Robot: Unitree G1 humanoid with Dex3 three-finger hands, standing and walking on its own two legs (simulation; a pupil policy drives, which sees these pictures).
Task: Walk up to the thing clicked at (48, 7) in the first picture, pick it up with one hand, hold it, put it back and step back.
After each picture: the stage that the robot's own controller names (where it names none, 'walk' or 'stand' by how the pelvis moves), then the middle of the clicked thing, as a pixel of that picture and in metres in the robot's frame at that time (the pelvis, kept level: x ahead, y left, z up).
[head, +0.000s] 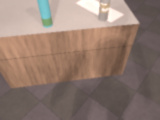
stand; (44, 9) +0.96 +0.26 -0.04
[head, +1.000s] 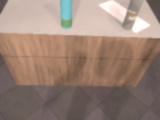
walk; (66, 8) +0.87 +0.11 -0.02
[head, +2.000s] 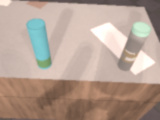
stand; (41, 46) +0.54 +0.19 -0.02
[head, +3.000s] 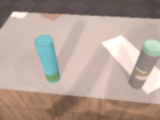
stand; (49, 61) +0.49 +0.18 -0.03
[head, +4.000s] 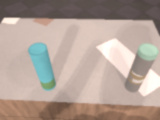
stand; (44, 69) +0.46 +0.19 -0.04
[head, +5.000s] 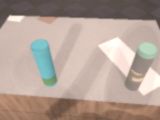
stand; (45, 65) +0.48 +0.19 -0.04
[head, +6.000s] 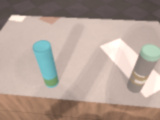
stand; (47, 66) +0.48 +0.18 -0.04
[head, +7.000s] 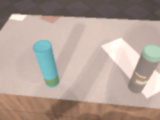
stand; (48, 66) +0.47 +0.18 -0.04
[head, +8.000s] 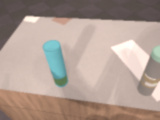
rise first; (57, 66) +0.48 +0.17 -0.04
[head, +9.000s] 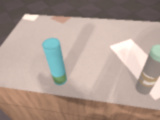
go down; (56, 64) +0.49 +0.17 -0.04
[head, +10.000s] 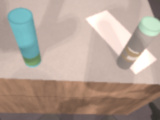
go down; (27, 42) +0.50 +0.16 +0.00
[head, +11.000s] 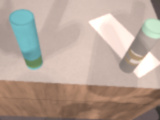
go down; (29, 44) +0.49 +0.16 +0.02
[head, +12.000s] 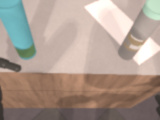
close in; (19, 31) +0.51 +0.17 +0.05
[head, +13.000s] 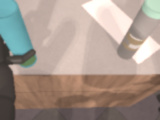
lift; (18, 39) +0.47 +0.16 +0.05
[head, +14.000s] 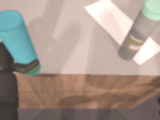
lift; (22, 49) +0.44 +0.16 +0.05
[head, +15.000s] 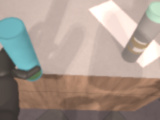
lift; (24, 55) +0.42 +0.16 +0.05
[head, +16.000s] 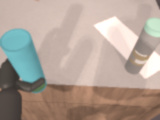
lift; (28, 67) +0.37 +0.16 +0.08
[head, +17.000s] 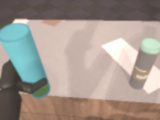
hold; (30, 67) +0.33 +0.17 +0.16
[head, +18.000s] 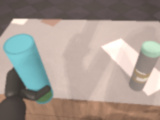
hold; (33, 74) +0.32 +0.16 +0.13
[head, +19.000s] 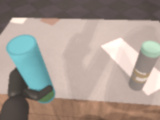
crouch; (36, 74) +0.32 +0.16 +0.12
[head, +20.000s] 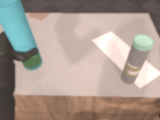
crouch; (21, 37) +0.44 +0.18 +0.16
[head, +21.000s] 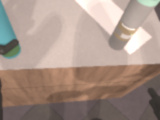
lower; out of the picture +0.50 +0.18 +0.07
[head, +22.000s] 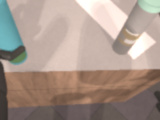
lower; (6, 35) +0.48 +0.18 +0.06
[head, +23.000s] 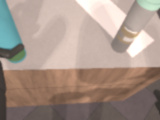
lower; (5, 33) +0.49 +0.17 +0.06
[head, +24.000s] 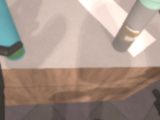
lower; (3, 30) +0.49 +0.18 +0.06
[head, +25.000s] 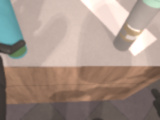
loosen; (6, 28) +0.50 +0.17 +0.07
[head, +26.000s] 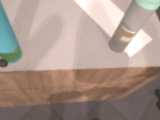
withdraw; (0, 33) +0.48 +0.17 +0.06
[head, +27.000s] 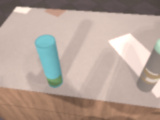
sink last; (51, 64) +0.45 +0.16 +0.00
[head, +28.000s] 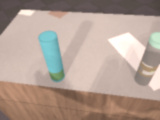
stand; (53, 59) +0.49 +0.16 +0.00
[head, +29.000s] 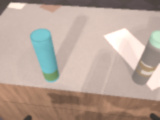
stand; (47, 58) +0.46 +0.17 +0.01
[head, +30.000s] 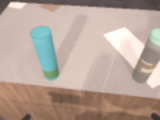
stand; (47, 56) +0.47 +0.17 +0.02
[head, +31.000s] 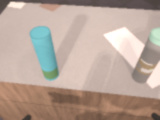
stand; (46, 56) +0.47 +0.17 +0.02
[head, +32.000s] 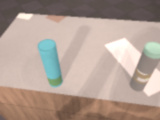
stand; (51, 65) +0.48 +0.16 -0.04
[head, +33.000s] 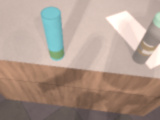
walk; (54, 37) +0.54 +0.12 -0.01
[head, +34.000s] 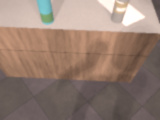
walk; (43, 1) +0.78 +0.22 -0.01
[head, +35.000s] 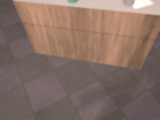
stand; out of the picture +1.10 +0.11 -0.02
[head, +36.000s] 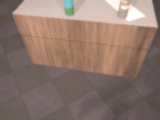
stand; out of the picture +1.10 +0.11 -0.04
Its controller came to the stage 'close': yes
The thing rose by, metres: 0.20
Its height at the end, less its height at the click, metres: +0.00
